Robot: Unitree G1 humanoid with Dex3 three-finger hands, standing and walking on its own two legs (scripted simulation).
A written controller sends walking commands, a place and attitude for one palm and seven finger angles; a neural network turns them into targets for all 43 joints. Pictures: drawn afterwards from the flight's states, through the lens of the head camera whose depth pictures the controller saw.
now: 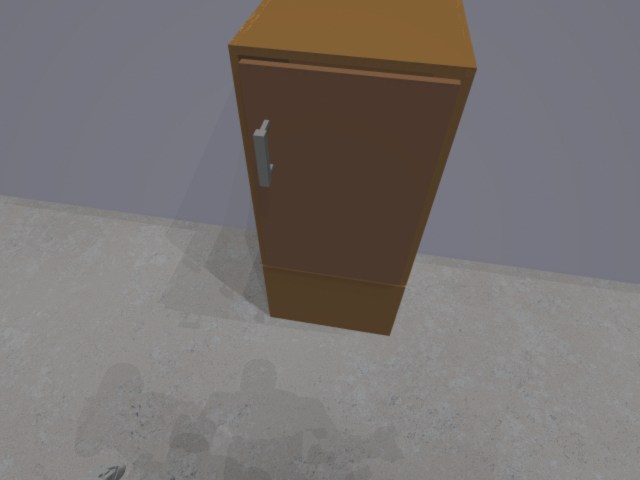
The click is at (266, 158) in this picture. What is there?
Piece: cupboard door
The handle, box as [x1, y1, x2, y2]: [253, 120, 273, 186]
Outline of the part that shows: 264,120 261,127 255,130 253,138 259,184 269,186 271,181 270,174 273,165 269,163 266,130 269,121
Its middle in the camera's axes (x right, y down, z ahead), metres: -0.11 -0.17 +0.79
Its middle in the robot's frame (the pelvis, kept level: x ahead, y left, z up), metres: +0.70 +0.15 -0.01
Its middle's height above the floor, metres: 0.77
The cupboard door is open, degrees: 0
